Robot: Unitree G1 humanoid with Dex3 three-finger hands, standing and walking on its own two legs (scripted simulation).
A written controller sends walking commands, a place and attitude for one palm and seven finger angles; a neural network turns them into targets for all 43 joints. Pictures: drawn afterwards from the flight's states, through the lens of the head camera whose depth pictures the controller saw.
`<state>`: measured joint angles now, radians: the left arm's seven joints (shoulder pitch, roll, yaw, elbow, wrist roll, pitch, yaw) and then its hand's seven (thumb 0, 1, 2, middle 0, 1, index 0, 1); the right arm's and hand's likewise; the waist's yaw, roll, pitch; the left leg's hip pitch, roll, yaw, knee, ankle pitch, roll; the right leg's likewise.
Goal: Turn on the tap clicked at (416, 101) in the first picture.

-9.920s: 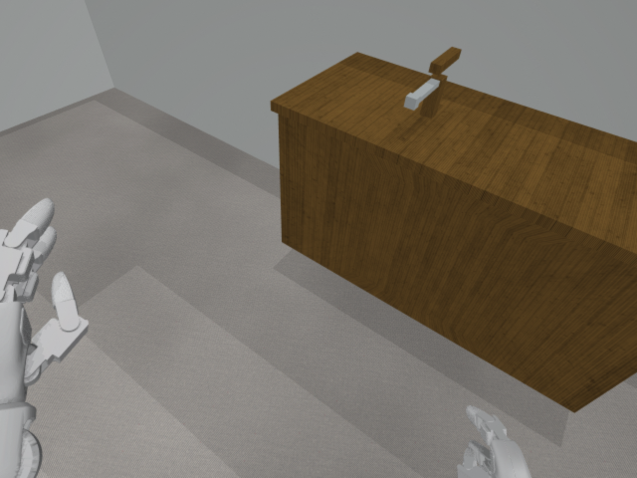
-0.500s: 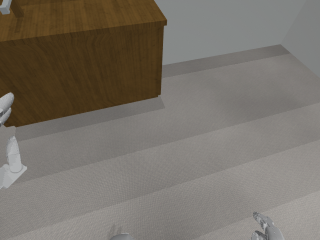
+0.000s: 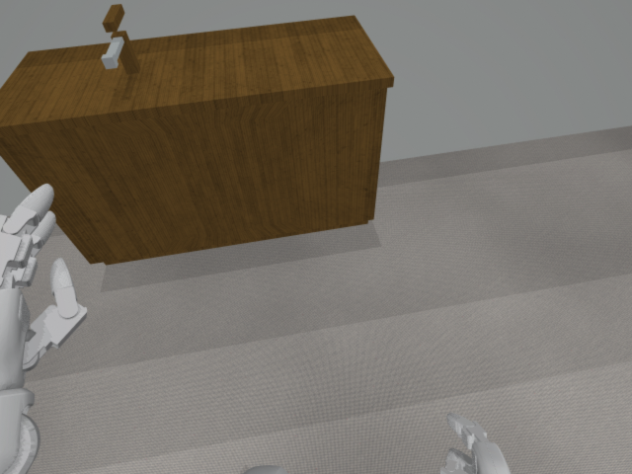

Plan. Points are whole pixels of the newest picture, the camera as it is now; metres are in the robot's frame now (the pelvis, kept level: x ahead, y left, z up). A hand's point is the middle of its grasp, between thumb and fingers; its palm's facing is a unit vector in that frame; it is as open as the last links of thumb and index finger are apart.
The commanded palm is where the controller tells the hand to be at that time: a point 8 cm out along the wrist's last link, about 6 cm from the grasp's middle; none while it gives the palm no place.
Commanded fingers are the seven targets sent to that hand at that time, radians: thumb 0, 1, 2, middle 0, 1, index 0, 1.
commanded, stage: take the last steps up to it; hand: left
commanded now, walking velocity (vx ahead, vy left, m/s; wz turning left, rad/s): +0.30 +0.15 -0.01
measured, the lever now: (109, 61) +1.01 +0.62 +0.04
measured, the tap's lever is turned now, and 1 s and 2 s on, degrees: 0 0 0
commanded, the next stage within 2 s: none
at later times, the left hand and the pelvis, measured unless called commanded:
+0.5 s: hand (73, 207) +0.34 +0.30 +0.19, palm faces +0.35 -0.81 -0.48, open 7.4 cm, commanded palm +0.29 +0.35 +0.18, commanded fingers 0.00 0.90 0.90 -0.20 -0.30 -0.20 -0.30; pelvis +0.11 +0.08 +0.00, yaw -3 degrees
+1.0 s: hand (52, 146) +0.46 +0.39 +0.18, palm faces +0.38 -0.82 -0.44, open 7.4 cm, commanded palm +0.40 +0.44 +0.18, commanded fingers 0.00 0.90 0.90 -0.20 -0.30 -0.20 -0.30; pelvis +0.23 +0.16 -0.01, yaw -1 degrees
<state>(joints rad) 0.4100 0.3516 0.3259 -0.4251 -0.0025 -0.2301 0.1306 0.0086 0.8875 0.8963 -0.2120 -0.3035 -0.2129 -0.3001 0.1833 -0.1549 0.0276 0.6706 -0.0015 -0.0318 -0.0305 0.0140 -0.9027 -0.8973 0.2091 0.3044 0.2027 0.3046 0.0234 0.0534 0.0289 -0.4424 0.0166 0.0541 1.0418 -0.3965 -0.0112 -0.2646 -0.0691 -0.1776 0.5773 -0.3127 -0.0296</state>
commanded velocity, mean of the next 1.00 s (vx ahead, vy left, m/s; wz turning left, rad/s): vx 0.30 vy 0.15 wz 0.00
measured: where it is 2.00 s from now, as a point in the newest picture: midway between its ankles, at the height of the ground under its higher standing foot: (258, 409)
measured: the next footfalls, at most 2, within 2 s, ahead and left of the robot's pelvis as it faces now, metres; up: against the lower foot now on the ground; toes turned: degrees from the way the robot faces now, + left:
left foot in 0.26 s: +0.15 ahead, +0.20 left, +0.00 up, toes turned +9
right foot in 0.54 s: +0.20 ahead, -0.02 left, +0.00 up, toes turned -13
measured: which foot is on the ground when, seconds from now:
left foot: up 0.00-0.24, down 0.26-0.56, up 0.58-0.92, down 0.94-1.00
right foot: down 0.00-0.26, up 0.28-0.52, down 0.54-0.94, up 0.96-1.00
